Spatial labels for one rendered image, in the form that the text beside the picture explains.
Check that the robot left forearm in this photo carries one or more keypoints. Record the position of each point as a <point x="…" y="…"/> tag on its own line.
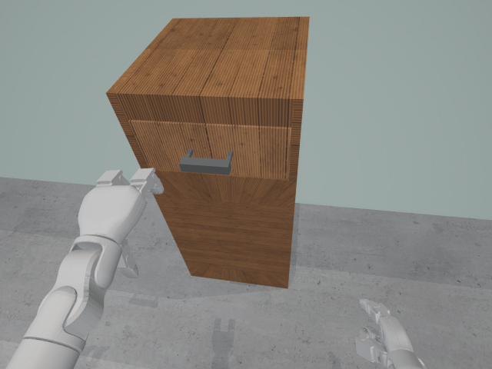
<point x="73" y="307"/>

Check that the drawer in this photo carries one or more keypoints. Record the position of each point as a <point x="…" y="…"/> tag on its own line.
<point x="258" y="151"/>

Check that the cabinet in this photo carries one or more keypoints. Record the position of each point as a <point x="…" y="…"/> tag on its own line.
<point x="230" y="71"/>

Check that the left robot hand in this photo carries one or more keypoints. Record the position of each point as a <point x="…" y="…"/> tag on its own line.
<point x="113" y="208"/>

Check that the handle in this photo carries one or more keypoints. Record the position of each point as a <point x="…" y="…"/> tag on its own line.
<point x="206" y="165"/>

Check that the right robot hand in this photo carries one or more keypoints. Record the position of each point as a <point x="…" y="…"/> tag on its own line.
<point x="374" y="345"/>

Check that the robot right forearm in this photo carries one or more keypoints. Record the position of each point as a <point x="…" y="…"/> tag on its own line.
<point x="403" y="359"/>

